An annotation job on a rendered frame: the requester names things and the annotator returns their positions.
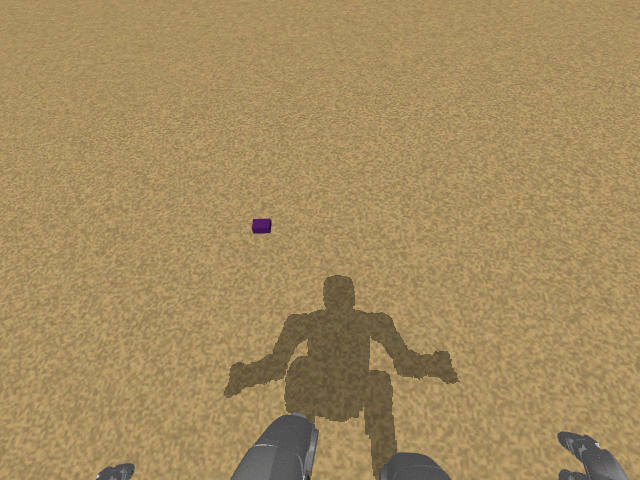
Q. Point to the right robot hand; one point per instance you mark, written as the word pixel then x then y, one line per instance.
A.
pixel 599 464

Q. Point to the small box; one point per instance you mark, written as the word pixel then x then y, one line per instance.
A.
pixel 261 226

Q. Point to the left robot hand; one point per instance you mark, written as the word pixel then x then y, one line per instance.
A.
pixel 120 472

